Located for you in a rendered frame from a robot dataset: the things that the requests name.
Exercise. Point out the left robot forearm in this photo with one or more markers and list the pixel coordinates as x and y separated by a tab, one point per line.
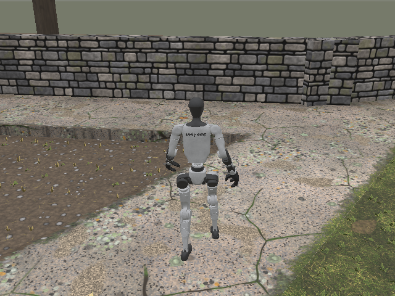
169	159

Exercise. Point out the robot right thigh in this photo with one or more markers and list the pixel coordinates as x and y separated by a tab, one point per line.
212	183

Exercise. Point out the right robot forearm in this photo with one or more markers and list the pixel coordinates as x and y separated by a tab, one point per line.
229	164

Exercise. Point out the humanoid robot torso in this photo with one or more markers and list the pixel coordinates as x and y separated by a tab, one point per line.
196	143

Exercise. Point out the robot left upper arm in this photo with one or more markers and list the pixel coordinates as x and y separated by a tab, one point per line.
177	130

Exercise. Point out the robot left hand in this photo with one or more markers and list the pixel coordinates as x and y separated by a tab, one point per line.
170	168

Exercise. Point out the robot right hand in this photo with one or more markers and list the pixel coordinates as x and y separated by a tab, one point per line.
235	178

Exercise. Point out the robot right upper arm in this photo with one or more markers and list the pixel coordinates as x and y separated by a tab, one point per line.
219	140

